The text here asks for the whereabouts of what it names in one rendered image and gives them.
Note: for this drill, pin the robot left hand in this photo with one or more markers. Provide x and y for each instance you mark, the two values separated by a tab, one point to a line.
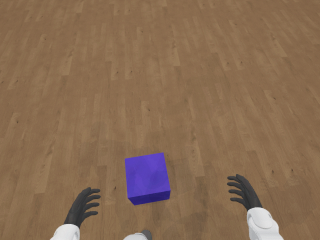
77	214

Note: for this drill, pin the left robot foot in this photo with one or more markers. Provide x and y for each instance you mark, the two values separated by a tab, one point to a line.
147	234

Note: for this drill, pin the left robot forearm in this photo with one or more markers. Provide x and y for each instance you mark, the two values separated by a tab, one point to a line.
67	232

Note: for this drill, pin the robot right hand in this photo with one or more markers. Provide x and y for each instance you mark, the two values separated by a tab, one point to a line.
250	199

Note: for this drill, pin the right robot forearm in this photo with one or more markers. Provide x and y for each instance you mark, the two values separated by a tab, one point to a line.
261	225

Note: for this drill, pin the carton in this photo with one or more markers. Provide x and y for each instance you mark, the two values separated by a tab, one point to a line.
147	179

